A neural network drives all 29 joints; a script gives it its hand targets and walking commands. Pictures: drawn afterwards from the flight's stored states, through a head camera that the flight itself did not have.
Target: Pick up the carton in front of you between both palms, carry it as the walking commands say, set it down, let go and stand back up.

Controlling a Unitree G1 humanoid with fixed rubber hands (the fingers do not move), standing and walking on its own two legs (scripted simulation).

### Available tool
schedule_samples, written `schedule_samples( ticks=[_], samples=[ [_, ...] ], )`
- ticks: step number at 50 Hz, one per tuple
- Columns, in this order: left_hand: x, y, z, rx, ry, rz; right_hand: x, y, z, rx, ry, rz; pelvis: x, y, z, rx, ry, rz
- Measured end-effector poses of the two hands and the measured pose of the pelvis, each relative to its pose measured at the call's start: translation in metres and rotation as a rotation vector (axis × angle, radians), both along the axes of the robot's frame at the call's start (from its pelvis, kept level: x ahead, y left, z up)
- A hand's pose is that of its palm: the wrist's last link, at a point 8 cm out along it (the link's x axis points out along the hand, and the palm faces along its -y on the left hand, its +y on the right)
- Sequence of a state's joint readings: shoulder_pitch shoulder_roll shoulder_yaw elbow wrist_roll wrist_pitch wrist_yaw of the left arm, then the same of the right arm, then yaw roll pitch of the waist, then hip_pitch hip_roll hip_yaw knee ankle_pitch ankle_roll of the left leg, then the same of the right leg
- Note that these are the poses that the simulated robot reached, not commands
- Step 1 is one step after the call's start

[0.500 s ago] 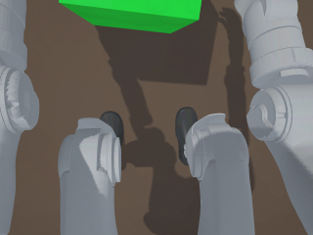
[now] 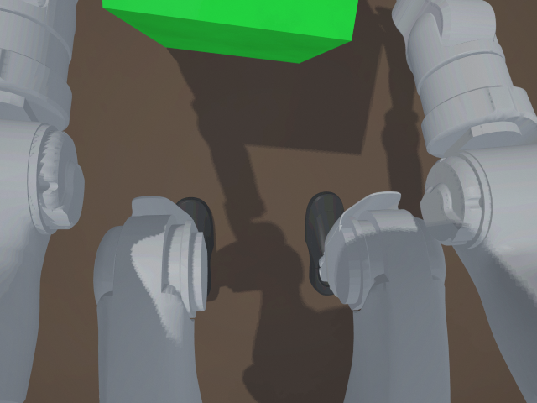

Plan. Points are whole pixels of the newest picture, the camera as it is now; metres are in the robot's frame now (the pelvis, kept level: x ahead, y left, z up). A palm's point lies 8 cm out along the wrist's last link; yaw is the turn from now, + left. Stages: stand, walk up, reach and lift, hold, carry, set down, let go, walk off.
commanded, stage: reach and lift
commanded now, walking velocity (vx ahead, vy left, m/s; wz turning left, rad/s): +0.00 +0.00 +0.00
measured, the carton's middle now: out of the picture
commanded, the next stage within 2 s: none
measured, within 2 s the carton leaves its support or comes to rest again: leaves its support in 0.46 s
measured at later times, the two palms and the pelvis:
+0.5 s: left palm out of the picture +0.57 +0.19 -0.16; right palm out of the picture +0.57 -0.11 -0.15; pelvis +0.01 +0.00 +0.00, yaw +1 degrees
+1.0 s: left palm out of the picture +0.51 +0.18 +0.04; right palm out of the picture +0.51 -0.11 +0.05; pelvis -0.01 -0.01 +0.11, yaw +3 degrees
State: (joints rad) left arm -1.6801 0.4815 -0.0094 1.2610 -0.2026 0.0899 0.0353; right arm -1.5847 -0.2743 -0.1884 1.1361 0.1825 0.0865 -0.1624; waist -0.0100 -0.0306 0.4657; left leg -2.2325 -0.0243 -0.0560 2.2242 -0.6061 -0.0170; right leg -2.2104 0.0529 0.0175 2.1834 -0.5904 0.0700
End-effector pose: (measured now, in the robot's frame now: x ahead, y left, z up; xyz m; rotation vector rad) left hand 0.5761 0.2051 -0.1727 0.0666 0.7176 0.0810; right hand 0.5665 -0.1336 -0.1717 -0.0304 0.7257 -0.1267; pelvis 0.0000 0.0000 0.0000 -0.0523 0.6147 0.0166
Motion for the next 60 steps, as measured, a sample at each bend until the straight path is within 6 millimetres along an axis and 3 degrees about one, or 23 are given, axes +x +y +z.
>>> schedule_samples(
  ticks=[5, 19, 24, 27, 35, 40, 50, 60],
  samples=[
    [0.001, -0.013, 0.001, -0.006, 0.001, -0.019, 0.0, 0.019, 0.0, 0.025, -0.001, 0.021, -0.004, 0.0, 0.003, -0.001, -0.022, 0.001],
    [0.0, -0.014, 0.0, -0.04, 0.026, -0.043, 0.003, 0.019, 0.0, 0.041, 0.018, 0.018, 0.004, 0.004, -0.008, 0.005, -0.018, 0.001],
    [-0.008, -0.017, 0.008, -0.016, 0.024, -0.015, 0.001, 0.021, 0.013, 0.013, 0.013, -0.021, 0.009, 0.003, -0.004, 0.007, 0.02, 0.005],
    [-0.014, -0.017, 0.029, -0.013, 0.001, 0.016, -0.004, 0.024, 0.034, 0.019, -0.014, -0.032, 0.008, 0.001, 0.005, 0.008, 0.023, 0.012],
    [-0.038, -0.012, 0.124, -0.045, -0.031, 0.067, -0.025, 0.028, 0.122, 0.051, -0.048, -0.029, 0.002, -0.006, 0.041, 0.011, 0.095, 0.032],
    [-0.055, -0.015, 0.169, -0.04, -0.006, 0.065, -0.042, 0.026, 0.167, 0.045, -0.023, -0.024, -0.005, -0.008, 0.07, 0.011, 0.122, 0.038],
    [-0.071, -0.021, 0.216, -0.038, -0.021, 0.067, -0.055, 0.019, 0.217, 0.04, -0.038, -0.026, -0.012, -0.009, 0.11, 0.018, 0.143, 0.032],
    [-0.086, -0.021, 0.268, -0.053, -0.024, 0.093, -0.065, 0.02, 0.272, 0.034, -0.042, -0.01, 0.003, -0.008, 0.151, 0.019, 0.125, 0.038]
  ],
)
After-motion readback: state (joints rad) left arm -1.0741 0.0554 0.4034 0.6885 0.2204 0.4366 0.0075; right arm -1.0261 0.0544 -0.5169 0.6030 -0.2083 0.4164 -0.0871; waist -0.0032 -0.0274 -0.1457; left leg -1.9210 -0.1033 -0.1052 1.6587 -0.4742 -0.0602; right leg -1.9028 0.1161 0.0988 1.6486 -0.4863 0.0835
